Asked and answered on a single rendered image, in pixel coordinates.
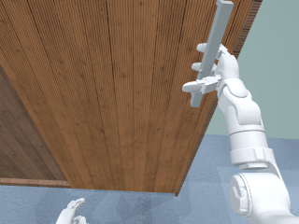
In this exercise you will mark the right robot upper arm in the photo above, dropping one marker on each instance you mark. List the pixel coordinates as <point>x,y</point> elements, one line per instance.
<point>261,198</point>

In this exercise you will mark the right robot hand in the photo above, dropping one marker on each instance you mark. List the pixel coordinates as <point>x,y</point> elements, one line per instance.
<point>227,67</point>

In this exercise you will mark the left robot hand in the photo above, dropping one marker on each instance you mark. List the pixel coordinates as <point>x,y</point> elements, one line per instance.
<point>67,216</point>

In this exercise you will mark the robot right forearm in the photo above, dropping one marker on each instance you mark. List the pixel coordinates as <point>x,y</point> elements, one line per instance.
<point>245,129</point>

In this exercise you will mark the handle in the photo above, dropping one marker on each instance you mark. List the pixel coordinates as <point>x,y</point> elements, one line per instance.
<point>219,24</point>

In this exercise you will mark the wardrobe door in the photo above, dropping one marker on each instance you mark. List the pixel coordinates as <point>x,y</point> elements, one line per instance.
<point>102,81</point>
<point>24,153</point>

